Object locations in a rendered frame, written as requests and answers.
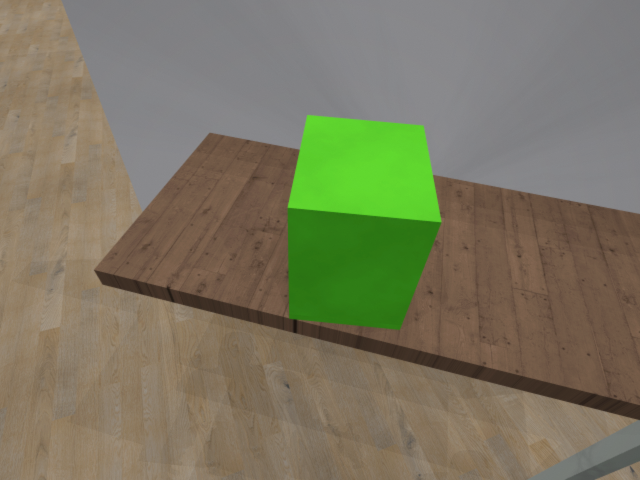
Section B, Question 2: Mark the carton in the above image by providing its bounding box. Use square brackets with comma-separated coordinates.
[288, 115, 442, 330]

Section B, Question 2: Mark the table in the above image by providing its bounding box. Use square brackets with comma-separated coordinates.
[94, 133, 640, 480]

